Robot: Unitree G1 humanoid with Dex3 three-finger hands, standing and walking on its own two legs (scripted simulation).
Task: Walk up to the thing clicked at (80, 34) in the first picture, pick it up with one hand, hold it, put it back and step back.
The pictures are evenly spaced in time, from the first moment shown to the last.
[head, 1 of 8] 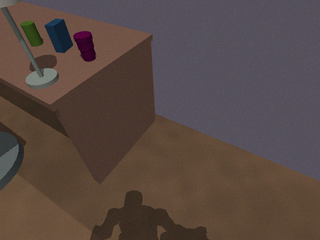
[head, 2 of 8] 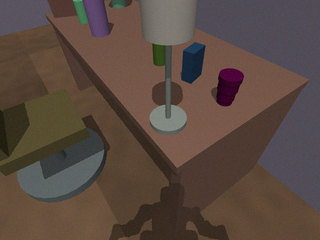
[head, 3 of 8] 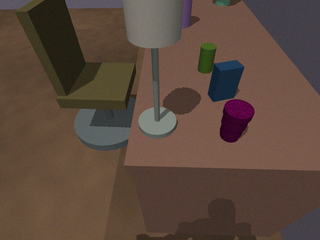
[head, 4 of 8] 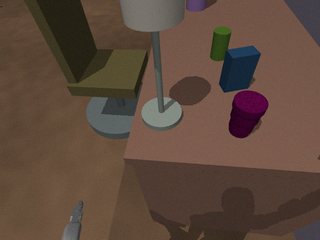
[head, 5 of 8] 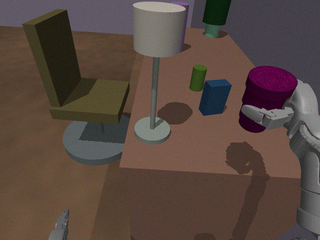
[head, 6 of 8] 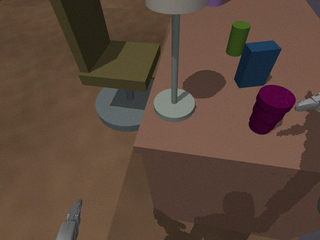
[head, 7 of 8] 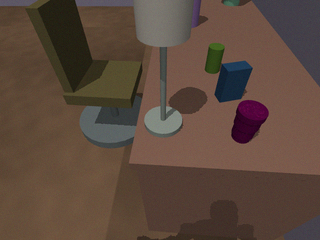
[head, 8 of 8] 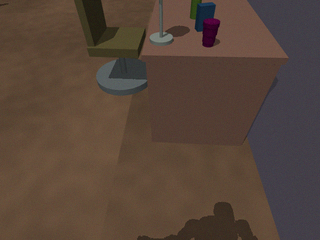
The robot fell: no
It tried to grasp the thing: yes
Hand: right
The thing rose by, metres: 0.23
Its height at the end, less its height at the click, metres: +0.00
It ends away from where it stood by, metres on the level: 0.02
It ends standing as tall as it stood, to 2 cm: yes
